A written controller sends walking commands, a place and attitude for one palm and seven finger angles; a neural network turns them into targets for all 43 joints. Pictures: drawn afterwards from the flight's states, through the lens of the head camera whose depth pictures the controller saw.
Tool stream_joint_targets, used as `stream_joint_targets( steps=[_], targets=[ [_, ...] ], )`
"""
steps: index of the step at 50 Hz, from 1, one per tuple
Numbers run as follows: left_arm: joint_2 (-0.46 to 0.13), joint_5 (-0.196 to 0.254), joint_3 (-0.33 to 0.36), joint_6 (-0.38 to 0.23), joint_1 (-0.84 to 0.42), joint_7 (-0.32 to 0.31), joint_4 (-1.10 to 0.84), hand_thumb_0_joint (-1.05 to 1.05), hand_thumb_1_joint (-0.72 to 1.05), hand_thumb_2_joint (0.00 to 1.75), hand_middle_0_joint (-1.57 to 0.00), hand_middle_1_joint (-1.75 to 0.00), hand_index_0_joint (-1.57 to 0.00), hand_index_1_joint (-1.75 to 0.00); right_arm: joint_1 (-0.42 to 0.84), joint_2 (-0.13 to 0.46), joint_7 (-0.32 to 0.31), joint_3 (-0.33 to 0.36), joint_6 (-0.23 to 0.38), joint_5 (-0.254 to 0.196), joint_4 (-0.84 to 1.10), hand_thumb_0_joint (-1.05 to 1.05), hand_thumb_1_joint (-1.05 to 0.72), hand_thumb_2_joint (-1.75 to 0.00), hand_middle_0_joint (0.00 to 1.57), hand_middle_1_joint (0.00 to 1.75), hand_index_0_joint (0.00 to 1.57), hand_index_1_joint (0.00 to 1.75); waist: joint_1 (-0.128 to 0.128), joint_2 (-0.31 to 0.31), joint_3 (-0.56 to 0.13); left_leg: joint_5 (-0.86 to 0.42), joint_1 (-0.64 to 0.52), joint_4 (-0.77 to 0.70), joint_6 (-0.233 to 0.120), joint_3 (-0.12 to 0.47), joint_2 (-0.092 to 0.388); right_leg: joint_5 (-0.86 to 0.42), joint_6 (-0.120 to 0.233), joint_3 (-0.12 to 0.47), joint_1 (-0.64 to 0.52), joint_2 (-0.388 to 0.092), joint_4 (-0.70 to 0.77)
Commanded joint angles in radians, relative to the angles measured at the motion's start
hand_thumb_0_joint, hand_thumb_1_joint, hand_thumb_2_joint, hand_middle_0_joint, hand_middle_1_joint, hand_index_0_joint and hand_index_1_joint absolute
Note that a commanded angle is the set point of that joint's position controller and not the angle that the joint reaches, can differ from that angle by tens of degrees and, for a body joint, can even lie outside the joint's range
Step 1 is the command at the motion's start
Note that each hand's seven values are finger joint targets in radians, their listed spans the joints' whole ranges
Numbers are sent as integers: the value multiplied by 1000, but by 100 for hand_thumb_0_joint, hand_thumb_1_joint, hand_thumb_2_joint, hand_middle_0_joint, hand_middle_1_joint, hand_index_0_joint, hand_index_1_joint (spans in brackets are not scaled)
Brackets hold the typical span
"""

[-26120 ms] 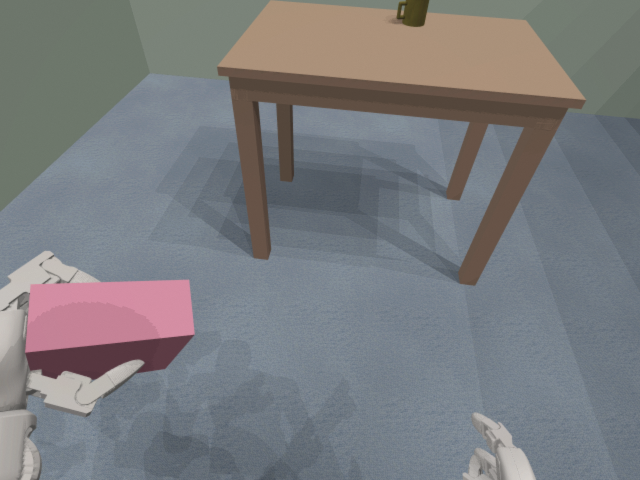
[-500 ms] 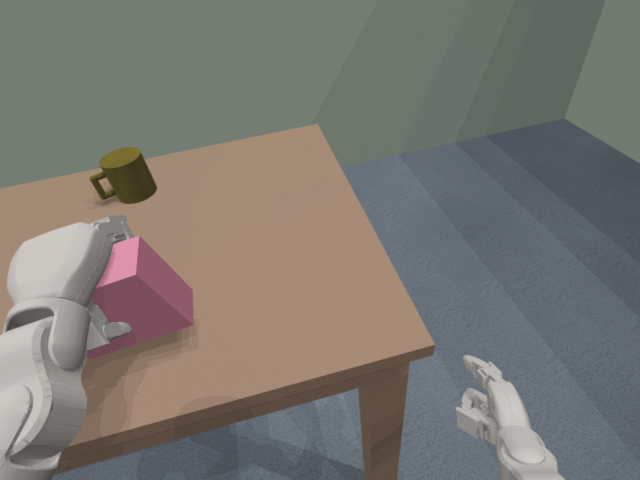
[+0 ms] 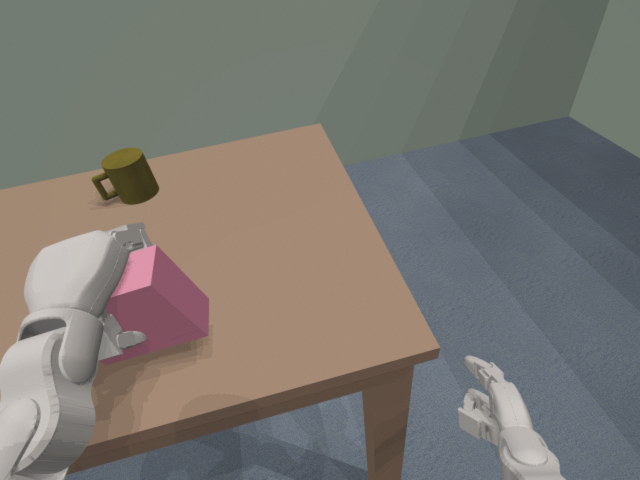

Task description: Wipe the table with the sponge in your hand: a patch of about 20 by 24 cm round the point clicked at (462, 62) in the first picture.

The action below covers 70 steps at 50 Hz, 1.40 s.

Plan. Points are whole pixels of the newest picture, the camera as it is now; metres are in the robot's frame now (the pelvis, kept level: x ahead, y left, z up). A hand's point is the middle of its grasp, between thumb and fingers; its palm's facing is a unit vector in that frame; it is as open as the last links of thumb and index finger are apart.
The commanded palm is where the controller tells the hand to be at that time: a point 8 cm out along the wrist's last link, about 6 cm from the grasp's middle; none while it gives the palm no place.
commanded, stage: move the sponge above the wiping area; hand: left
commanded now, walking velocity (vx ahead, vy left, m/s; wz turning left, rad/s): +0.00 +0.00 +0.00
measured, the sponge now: (139, 317) +0.24 +0.26 +0.13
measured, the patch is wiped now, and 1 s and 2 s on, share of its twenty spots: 0.00 0.00 0.00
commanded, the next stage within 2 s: lower the sponge onto the table in 0.36 s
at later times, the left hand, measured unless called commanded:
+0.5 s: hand (121, 296) +0.23 +0.26 +0.17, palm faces +0.15 -0.10 -0.98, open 9.7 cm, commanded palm +0.20 +0.26 +0.25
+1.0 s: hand (113, 308) +0.22 +0.26 +0.17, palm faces +0.17 -0.09 -0.98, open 9.7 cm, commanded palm +0.18 +0.26 +0.23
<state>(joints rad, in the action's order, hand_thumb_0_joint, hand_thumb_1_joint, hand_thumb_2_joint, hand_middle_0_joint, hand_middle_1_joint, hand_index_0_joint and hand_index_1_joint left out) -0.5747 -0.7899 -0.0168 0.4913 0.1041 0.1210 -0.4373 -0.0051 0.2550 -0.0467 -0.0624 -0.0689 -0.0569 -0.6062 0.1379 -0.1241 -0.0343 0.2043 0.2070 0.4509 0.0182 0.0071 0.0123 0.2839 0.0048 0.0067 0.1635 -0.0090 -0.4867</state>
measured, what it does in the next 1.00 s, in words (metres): stands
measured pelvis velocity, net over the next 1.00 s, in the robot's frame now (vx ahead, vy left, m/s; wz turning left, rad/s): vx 0.00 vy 0.00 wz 0.01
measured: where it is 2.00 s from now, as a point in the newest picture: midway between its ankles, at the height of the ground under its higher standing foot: outside the picture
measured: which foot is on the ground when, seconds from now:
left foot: down 0.00-1.00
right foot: down 0.00-1.00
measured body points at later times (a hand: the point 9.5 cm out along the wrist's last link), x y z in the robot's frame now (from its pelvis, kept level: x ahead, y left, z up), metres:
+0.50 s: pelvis +0.00 -0.01 +0.00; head -0.02 -0.06 +0.45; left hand +0.22 +0.26 +0.22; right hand +0.27 -0.19 -0.07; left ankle +0.03 +0.13 -0.74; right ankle -0.01 -0.12 -0.74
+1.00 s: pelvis +0.00 +0.00 +0.00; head -0.03 -0.06 +0.45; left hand +0.21 +0.26 +0.22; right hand +0.26 -0.18 -0.07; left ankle +0.03 +0.13 -0.74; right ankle -0.01 -0.12 -0.74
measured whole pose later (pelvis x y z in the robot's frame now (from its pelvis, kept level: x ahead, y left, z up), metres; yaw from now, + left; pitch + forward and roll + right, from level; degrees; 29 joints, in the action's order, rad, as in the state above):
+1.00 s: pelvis +0.00 +0.00 +0.00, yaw +0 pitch -3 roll +0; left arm -0.58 -0.81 -0.03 0.46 0.13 0.11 -0.43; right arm -0.01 0.26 -0.05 -0.05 -0.06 -0.05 -0.62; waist 0.15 -0.12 -0.03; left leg 0.20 0.20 0.46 0.02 0.02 0.01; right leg 0.29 0.01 0.00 0.16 0.00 -0.50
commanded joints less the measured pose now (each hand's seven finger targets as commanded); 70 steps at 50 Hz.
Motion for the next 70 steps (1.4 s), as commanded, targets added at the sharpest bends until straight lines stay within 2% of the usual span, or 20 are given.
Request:
stream_joint_targets(
  steps=[1,5,9,10,14,15,18,24,34,35,39,41,44,51,54,62,64,65,69,70],
  targets=[
    [-252,-65,151,-32,-304,-64,-220,0,10,130,-120,-160,-120,-160,238,78,-17,35,68,4,188,0,-90,-90,20,30,20,30,-1,47,-188,-203,-101,-35,-43,12,-33,-186,51,24,-17,22,80],
    [-265,-82,145,-42,-419,-83,-193,0,10,130,-120,-160,-120,-160,246,76,-25,32,72,2,171,0,-90,-90,20,30,20,30,-7,24,-181,-181,-115,-46,-41,17,-37,-145,61,41,-11,26,97],
    [-287,-66,188,-23,-362,-81,-134,0,10,130,-120,-160,-120,-160,284,78,-20,27,70,-5,169,0,-90,-90,20,30,20,30,16,26,-166,-193,-105,-54,-39,26,-41,-172,74,71,-23,37,103],
    [-237,-58,138,-27,-391,-76,-142,0,10,130,-120,-160,-120,-160,263,75,-17,29,66,-3,165,0,-90,-90,20,30,20,30,1,30,-191,-199,-104,-55,-36,12,-33,-181,59,31,-37,20,93],
    [-229,-41,156,-5,-280,-51,-129,0,10,130,-120,-160,-120,-160,291,76,-9,24,62,-10,182,0,-90,-90,20,30,20,30,14,47,-167,-192,-87,-50,-38,16,-35,-198,64,58,-27,31,95],
    [-202,-32,130,-10,-272,-46,-140,0,10,130,-120,-160,-120,-160,260,80,-8,30,58,-7,182,0,-90,-90,20,30,20,30,3,76,-177,-196,-77,-47,-40,8,-31,-209,50,24,-38,17,86],
    [-227,-35,149,-10,-244,-39,-145,0,10,130,-120,-160,-120,-160,247,86,-9,34,51,-4,186,0,-90,-90,20,30,20,30,0,100,-172,-183,-72,-38,-43,3,-32,-212,41,29,-28,13,87],
    [-303,-67,187,-21,-362,-55,-170,0,10,130,-120,-160,-120,-160,276,81,-24,26,65,-6,190,0,-90,-90,20,30,20,30,4,31,-169,-157,-89,-38,-44,17,-41,-142,61,68,-5,31,98],
    [-257,-55,166,-31,-308,-45,-157,0,10,130,-120,-160,-120,-160,287,74,-17,30,79,-8,184,0,-90,-90,20,30,20,30,11,30,-173,-190,-95,-34,-43,17,-42,-193,62,66,-15,29,90],
    [-241,-45,151,-38,-292,-46,-167,0,10,130,-120,-160,-120,-160,250,80,-15,38,77,-1,179,0,-90,-90,20,30,20,30,6,44,-196,-201,-91,-30,-44,9,-36,-210,51,33,-34,15,78],
    [-248,-44,180,-29,-228,-45,-193,0,10,130,-120,-160,-120,-160,279,75,-8,32,74,-5,194,0,-90,-90,20,30,20,30,17,48,-173,-199,-80,-34,-42,17,-37,-210,58,54,-23,30,78],
    [-260,-42,196,-34,-195,-53,-149,0,10,130,-120,-160,-120,-160,224,86,-9,43,68,1,177,0,-90,-90,20,30,20,30,10,100,-173,-196,-69,-30,-41,10,-33,-212,44,29,-29,18,77],
    [-257,-53,188,-31,-233,-59,-181,0,10,130,-120,-160,-120,-160,273,78,-12,31,67,-5,192,0,-90,-90,20,30,20,30,10,61,-150,-158,-76,-36,-42,14,-33,-155,57,61,3,32,91],
    [-214,-68,124,-50,-265,-70,-162,0,10,130,-120,-160,-120,-160,235,80,-17,38,73,3,174,0,-90,-90,20,30,20,30,-7,52,-145,-143,-87,-41,-42,11,-36,-124,49,33,5,22,102],
    [-220,-84,125,-50,-289,-71,-180,0,10,130,-120,-160,-120,-160,276,73,-18,28,78,-1,184,0,-90,-90,20,30,20,30,4,24,-139,-128,-93,-53,-43,23,-39,-102,67,61,9,38,107],
    [-206,-91,127,-64,-231,-86,-133,0,10,130,-120,-160,-120,-160,235,80,-8,43,69,10,165,0,-90,-90,20,30,20,30,10,65,-166,-166,-89,-55,-41,16,-34,-146,57,27,-30,28,98],
    [-218,-92,150,-52,-209,-90,-160,0,10,130,-120,-160,-120,-160,277,76,-3,34,66,3,179,0,-90,-90,20,30,20,30,18,26,-151,-158,-88,-57,-42,19,-37,-135,72,66,-21,40,101],
    [-191,-86,126,-56,-217,-92,-152,0,10,130,-120,-160,-120,-160,247,76,0,38,63,6,172,0,-90,-90,20,30,20,30,5,50,-155,-162,-76,-55,-38,12,-32,-140,60,30,-28,29,92],
    [-183,-88,122,-51,-205,-94,-143,0,10,130,-120,-160,-120,-160,273,74,-1,34,63,1,179,0,-90,-90,20,30,20,30,6,42,-120,-125,-81,-57,-42,14,-33,-102,66,59,6,41,109],
    [-169,-83,107,-55,-195,-95,-135,0,10,130,-120,-160,-120,-160,241,79,-2,40,62,5,173,0,-90,-90,20,30,20,30,0,57,-135,-130,-76,-53,-43,8,-32,-105,56,29,-7,30,103]
  ],
)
